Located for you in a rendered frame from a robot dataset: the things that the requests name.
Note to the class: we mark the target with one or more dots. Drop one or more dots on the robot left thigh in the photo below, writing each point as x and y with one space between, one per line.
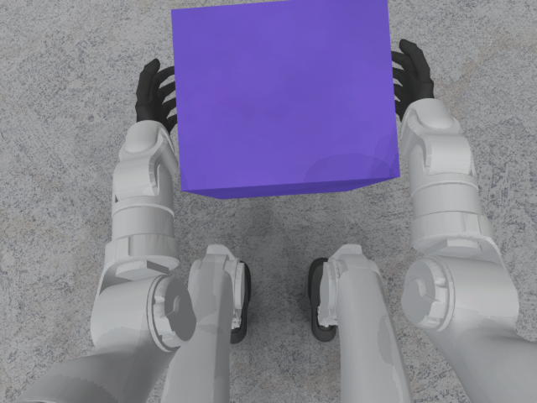
200 370

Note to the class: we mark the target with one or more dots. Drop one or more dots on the robot left hand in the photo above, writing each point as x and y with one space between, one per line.
150 97

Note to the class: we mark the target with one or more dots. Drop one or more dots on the right robot forearm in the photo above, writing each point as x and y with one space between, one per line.
443 187

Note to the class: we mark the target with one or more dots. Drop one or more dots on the robot left upper arm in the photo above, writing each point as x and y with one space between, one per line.
137 327

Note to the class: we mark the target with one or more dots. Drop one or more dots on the left robot forearm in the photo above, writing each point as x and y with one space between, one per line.
143 240

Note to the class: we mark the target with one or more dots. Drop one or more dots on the robot right hand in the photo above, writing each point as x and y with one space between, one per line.
415 78

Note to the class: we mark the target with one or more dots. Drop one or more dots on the left robot foot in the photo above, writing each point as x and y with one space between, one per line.
239 333

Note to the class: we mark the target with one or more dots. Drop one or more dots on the carton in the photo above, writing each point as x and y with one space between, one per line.
284 98

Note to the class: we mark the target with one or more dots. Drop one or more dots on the robot right upper arm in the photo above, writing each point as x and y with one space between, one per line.
468 309

